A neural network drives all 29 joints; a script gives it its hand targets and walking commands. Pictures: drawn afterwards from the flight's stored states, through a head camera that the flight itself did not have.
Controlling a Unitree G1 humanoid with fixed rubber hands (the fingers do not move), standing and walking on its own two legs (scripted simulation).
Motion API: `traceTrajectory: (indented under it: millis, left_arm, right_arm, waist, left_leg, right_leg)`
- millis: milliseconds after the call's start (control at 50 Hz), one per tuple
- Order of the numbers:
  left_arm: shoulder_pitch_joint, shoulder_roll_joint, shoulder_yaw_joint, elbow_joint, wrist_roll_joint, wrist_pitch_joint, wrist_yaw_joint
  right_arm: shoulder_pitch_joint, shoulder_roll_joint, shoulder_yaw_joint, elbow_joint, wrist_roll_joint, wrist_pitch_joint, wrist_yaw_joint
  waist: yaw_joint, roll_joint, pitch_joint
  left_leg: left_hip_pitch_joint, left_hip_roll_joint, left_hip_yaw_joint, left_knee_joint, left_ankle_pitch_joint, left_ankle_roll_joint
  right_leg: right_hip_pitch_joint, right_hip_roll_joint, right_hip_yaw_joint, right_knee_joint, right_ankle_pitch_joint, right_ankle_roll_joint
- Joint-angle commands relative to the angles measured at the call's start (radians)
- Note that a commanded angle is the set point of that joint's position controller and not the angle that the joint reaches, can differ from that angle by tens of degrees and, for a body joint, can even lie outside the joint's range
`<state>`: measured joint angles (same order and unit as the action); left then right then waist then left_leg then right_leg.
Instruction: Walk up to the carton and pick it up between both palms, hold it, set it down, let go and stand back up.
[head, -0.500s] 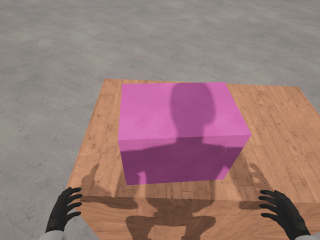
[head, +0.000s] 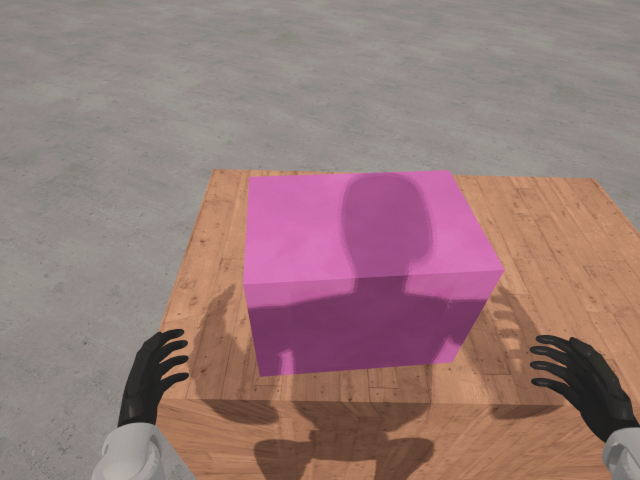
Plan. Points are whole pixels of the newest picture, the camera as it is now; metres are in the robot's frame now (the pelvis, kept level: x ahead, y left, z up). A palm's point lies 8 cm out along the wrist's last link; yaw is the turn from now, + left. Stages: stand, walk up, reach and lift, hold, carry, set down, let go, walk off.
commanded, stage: reach and lift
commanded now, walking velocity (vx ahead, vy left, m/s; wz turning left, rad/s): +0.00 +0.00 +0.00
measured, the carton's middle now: (354, 273) +0.41 -0.05 +0.03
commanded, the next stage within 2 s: none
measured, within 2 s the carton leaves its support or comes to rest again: neither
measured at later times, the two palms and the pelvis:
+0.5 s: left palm (149, 332) +0.27 +0.20 +0.08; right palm (599, 329) +0.27 -0.32 +0.08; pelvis -0.02 -0.02 +0.00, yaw +0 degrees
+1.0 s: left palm (146, 258) +0.33 +0.20 +0.14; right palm (590, 247) +0.35 -0.32 +0.14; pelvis -0.02 -0.03 +0.00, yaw +1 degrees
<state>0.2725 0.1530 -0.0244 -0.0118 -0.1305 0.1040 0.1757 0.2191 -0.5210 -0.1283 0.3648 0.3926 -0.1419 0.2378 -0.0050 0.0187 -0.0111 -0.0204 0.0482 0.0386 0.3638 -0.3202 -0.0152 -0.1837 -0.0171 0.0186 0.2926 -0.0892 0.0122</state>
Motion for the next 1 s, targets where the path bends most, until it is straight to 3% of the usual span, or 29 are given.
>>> traceTrajectory:
  millis: [0,20,40,100,120,200,280,320,340,400,420,440,460,480,500,520,540,580,620,640,700,740,760,800,820,840,880,960,980]
  left_arm:
    - [-0.156,0.081,0.050,-0.126,0.000,0.000,0.002]
    - [-0.224,0.075,0.040,-0.144,0.006,0.016,0.000]
    - [-0.216,0.087,0.048,-0.163,-0.006,0.032,0.003]
    - [-0.290,0.088,0.078,-0.166,0.013,0.082,0.010]
    - [-0.283,0.099,0.078,-0.187,0.001,0.095,0.011]
    - [-0.335,0.089,0.095,-0.166,0.002,0.148,-0.009]
    - [-0.440,0.118,0.124,-0.167,-0.012,0.208,-0.022]
    - [-0.438,0.115,0.151,-0.165,-0.016,0.233,-0.023]
    - [-0.534,0.141,0.151,-0.143,-0.029,0.248,-0.029]
    - [-0.561,0.163,0.161,-0.160,-0.056,0.274,-0.043]
    - [-0.556,0.165,0.179,-0.150,-0.054,0.286,-0.044]
    - [-0.624,0.174,0.169,-0.161,-0.063,0.296,-0.045]
    - [-0.604,0.176,0.185,-0.124,-0.057,0.305,-0.051]
    - [-0.620,0.195,0.195,-0.130,-0.065,0.313,-0.054]
    - [-0.624,0.197,0.201,-0.158,-0.061,0.324,-0.055]
    - [-0.632,0.192,0.200,-0.157,-0.067,0.342,-0.053]
    - [-0.672,0.204,0.203,-0.140,-0.066,0.356,-0.057]
    - [-0.713,0.224,0.211,-0.094,-0.085,0.382,-0.068]
    - [-0.729,0.231,0.220,-0.144,-0.099,0.389,-0.061]
    - [-0.754,0.238,0.207,-0.142,-0.105,0.407,-0.064]
    - [-0.841,0.259,0.200,-0.105,-0.114,0.437,-0.067]
    - [-0.872,0.275,0.198,-0.082,-0.122,0.457,-0.068]
    - [-0.869,0.274,0.205,-0.047,-0.118,0.461,-0.068]
    - [-0.930,0.286,0.215,-0.099,-0.123,0.472,-0.063]
    - [-0.912,0.282,0.207,-0.044,-0.117,0.484,-0.065]
    - [-0.983,0.311,0.232,-0.033,-0.110,0.485,-0.068]
    - [-0.990,0.314,0.219,-0.050,-0.116,0.494,-0.066]
    - [-1.033,0.315,0.216,-0.022,-0.119,0.528,-0.065]
    - [-1.044,0.325,0.215,-0.047,-0.119,0.533,-0.064]
  right_arm:
    - [-0.153,-0.233,-0.081,-0.147,0.017,0.004,-0.001]
    - [-0.180,-0.199,-0.061,-0.135,0.025,0.024,-0.009]
    - [-0.197,-0.234,-0.090,-0.141,0.030,0.037,-0.003]
    - [-0.260,-0.226,-0.066,-0.164,0.042,0.059,-0.003]
    - [-0.257,-0.259,-0.096,-0.168,0.021,0.065,-0.001]
    - [-0.288,-0.270,-0.085,-0.131,0.045,0.098,-0.020]
    - [-0.415,-0.279,-0.073,-0.127,0.060,0.157,-0.026]
    - [-0.446,-0.266,-0.050,-0.154,0.055,0.181,-0.025]
    - [-0.511,-0.266,-0.045,-0.184,0.044,0.198,-0.031]
    - [-0.532,-0.286,-0.077,-0.169,0.037,0.231,-0.043]
    - [-0.529,-0.279,-0.062,-0.178,0.043,0.236,-0.047]
    - [-0.593,-0.279,-0.077,-0.198,0.034,0.250,-0.053]
    - [-0.576,-0.275,-0.057,-0.180,0.032,0.261,-0.057]
    - [-0.604,-0.275,-0.056,-0.208,0.037,0.273,-0.061]
    - [-0.604,-0.275,-0.066,-0.192,0.026,0.284,-0.063]
    - [-0.612,-0.273,-0.076,-0.175,0.038,0.294,-0.064]
    - [-0.653,-0.287,-0.065,-0.160,0.039,0.307,-0.065]
    - [-0.702,-0.278,-0.061,-0.192,0.032,0.333,-0.076]
    - [-0.727,-0.267,-0.052,-0.195,0.041,0.347,-0.079]
    - [-0.755,-0.298,-0.069,-0.207,0.036,0.357,-0.079]
    - [-0.810,-0.295,-0.058,-0.097,0.055,0.391,-0.080]
    - [-0.894,-0.323,-0.072,-0.121,0.037,0.404,-0.077]
    - [-0.873,-0.307,-0.058,-0.096,0.054,0.407,-0.081]
    - [-0.944,-0.320,-0.049,-0.124,0.059,0.411,-0.077]
    - [-0.917,-0.328,-0.057,-0.033,0.051,0.422,-0.079]
    - [-1.016,-0.316,-0.022,-0.098,0.066,0.419,-0.085]
    - [-1.009,-0.334,-0.050,-0.049,0.066,0.429,-0.080]
    - [-1.058,-0.340,-0.024,-0.023,0.084,0.448,-0.082]
    - [-1.052,-0.359,-0.051,0.039,0.092,0.455,-0.079]
  waist:
    - [-0.005,-0.102,-0.036]
    - [0.015,-0.074,-0.065]
    - [-0.001,-0.079,-0.067]
    - [0.031,-0.032,-0.134]
    - [-0.005,-0.058,-0.140]
    - [0.003,-0.045,-0.169]
    - [0.005,-0.041,-0.157]
    - [0.026,-0.085,-0.165]
    - [0.016,-0.108,-0.201]
    - [-0.002,-0.103,-0.226]
    - [0.014,-0.070,-0.249]
    - [0.000,-0.096,-0.260]
    - [0.017,-0.105,-0.243]
    - [0.003,-0.103,-0.258]
    - [0.016,-0.072,-0.264]
    - [-0.004,-0.082,-0.264]
    - [0.011,-0.090,-0.268]
    - [0.002,-0.116,-0.272]
    - [0.024,-0.092,-0.327]
    - [-0.009,-0.115,-0.329]
    - [-0.009,-0.063,-0.310]
    - [-0.009,-0.092,-0.327]
    - [0.007,-0.072,-0.336]
    - [0.009,-0.083,-0.392]
    - [-0.018,-0.087,-0.344]
    - [0.018,-0.087,-0.375]
    - [-0.002,-0.056,-0.395]
    - [0.003,-0.065,-0.425]
    - [-0.016,-0.030,-0.398]
  left_leg:
    - [-0.277,-0.055,-0.009,-0.117,0.178,-0.021]
    - [-0.272,-0.049,0.007,-0.121,0.200,-0.026]
    - [-0.247,-0.052,0.004,-0.127,0.178,-0.022]
    - [-0.254,-0.054,0.021,-0.112,0.228,-0.023]
    - [-0.237,-0.058,0.012,-0.111,0.222,-0.025]
    - [-0.202,-0.063,0.018,-0.094,0.361,-0.031]
    - [-0.235,-0.064,0.021,-0.114,0.243,-0.024]
    - [-0.261,-0.057,0.030,-0.131,0.204,-0.007]
    - [-0.246,-0.064,0.034,-0.131,0.190,0.000]
    - [-0.267,-0.065,0.028,-0.120,0.217,0.000]
    - [-0.276,-0.071,0.035,-0.120,0.222,-0.005]
    - [-0.251,-0.069,0.030,-0.122,0.211,-0.002]
    - [-0.278,-0.068,0.038,-0.118,0.200,0.001]
    - [-0.282,-0.076,0.039,-0.115,0.203,0.005]
    - [-0.298,-0.072,0.041,-0.127,0.202,0.005]
    - [-0.293,-0.075,0.033,-0.126,0.232,0.004]
    - [-0.294,-0.066,0.036,-0.123,0.212,0.005]
    - [-0.309,-0.068,0.029,-0.130,0.154,0.019]
    - [-0.334,-0.073,0.038,-0.115,0.170,0.014]
    - [-0.321,-0.073,0.026,-0.111,0.195,0.012]
    - [-0.307,-0.066,0.028,-0.108,0.210,0.001]
    - [-0.316,-0.065,0.018,-0.116,0.168,0.007]
    - [-0.348,-0.066,0.025,-0.107,0.183,0.007]
    - [-0.325,-0.062,0.023,-0.102,0.197,0.005]
    - [-0.318,-0.061,0.009,-0.103,0.224,0.007]
    - [-0.336,-0.064,0.023,-0.092,0.249,0.002]
    - [-0.345,-0.066,0.013,-0.092,0.261,0.001]
    - [-0.327,-0.061,0.010,-0.075,0.308,-0.012]
    - [-0.314,-0.061,0.008,-0.085,0.294,-0.018]
  right_leg:
    - [0.260,0.071,0.004,0.016,0.112,-0.088]
    - [0.268,0.064,0.021,0.000,0.108,-0.098]
    - [0.244,0.068,0.004,0.011,0.088,-0.092]
    - [0.249,0.061,0.019,0.015,0.127,-0.104]
    - [0.236,0.066,-0.002,0.019,0.138,-0.097]
    - [0.251,0.073,0.004,0.025,0.248,-0.099]
    - [0.244,0.058,0.011,0.015,0.145,-0.093]
    - [0.268,0.056,0.011,0.021,0.117,-0.090]
    - [0.265,0.050,0.022,0.016,0.122,-0.082]
    - [0.274,0.047,0.021,0.029,0.160,-0.074]
    - [0.295,0.043,0.024,0.034,0.162,-0.075]
    - [0.278,0.053,0.011,0.031,0.151,-0.066]
    - [0.281,0.042,0.027,0.028,0.143,-0.068]
    - [0.294,0.041,0.028,0.029,0.158,-0.058]
    - [0.311,0.038,0.026,0.033,0.148,-0.058]
    - [0.315,0.045,0.019,0.039,0.185,-0.059]
    - [0.299,0.046,0.021,0.038,0.151,-0.061]
    - [0.315,0.044,0.017,0.035,0.113,-0.046]
    - [0.325,0.033,0.034,0.037,0.135,-0.057]
    - [0.327,0.045,0.014,0.046,0.172,-0.048]
    - [0.279,0.048,0.006,0.045,0.152,-0.055]
    - [0.277,0.052,-0.001,0.049,0.116,-0.048]
    - [0.294,0.038,0.014,0.048,0.128,-0.052]
    - [0.299,0.051,0.003,0.058,0.143,-0.051]
    - [0.295,0.051,-0.002,0.061,0.170,-0.050]
    - [0.308,0.054,-0.006,0.073,0.200,-0.051]
    - [0.323,0.050,-0.004,0.082,0.225,-0.046]
    - [0.315,0.057,-0.002,0.070,0.252,-0.054]
    - [0.293,0.058,-0.010,0.073,0.231,-0.055]
